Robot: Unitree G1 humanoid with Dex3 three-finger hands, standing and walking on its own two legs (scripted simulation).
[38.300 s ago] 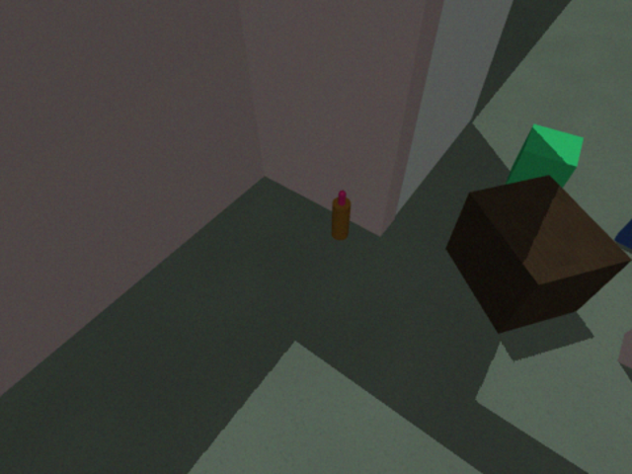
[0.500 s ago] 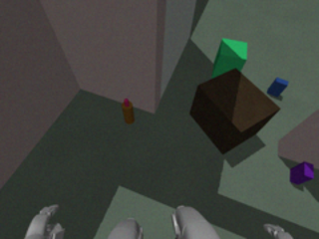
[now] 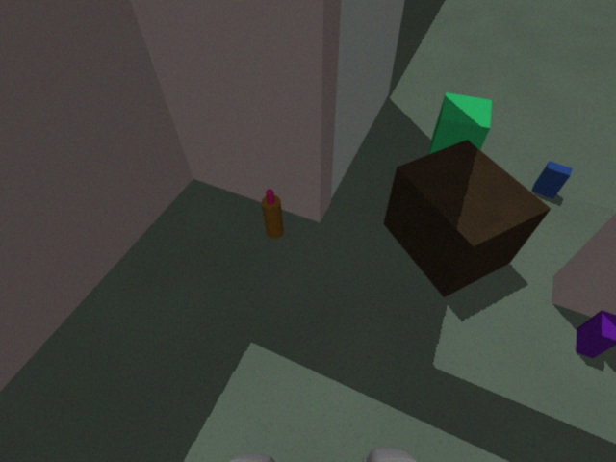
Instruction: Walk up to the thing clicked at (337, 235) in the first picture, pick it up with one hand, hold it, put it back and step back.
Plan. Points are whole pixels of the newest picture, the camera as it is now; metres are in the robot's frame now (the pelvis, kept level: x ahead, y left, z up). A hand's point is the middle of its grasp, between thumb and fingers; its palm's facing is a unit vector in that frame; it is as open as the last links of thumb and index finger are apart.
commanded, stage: step back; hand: left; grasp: from the side
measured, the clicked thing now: (272, 212) +1.01 +0.19 -0.63
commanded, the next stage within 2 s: stand in 1.06 s
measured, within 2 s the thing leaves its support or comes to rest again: neither
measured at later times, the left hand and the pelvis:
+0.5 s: hand out of the picture +0.07 +0.28 -0.15, palm faces +0.05 -0.93 -0.37, open 7.3 cm; pelvis +0.03 +0.01 +0.00, yaw +2 degrees
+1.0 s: hand (134, 440) +0.15 +0.27 -0.13, palm faces -0.02 -0.93 -0.36, open 7.3 cm; pelvis +0.05 +0.01 +0.02, yaw -1 degrees
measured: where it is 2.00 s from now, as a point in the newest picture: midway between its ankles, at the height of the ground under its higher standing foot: outside the picture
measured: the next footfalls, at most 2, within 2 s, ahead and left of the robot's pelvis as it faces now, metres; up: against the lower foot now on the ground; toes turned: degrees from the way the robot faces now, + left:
left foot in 0.46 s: +0.12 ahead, +0.14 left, +0.00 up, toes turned +1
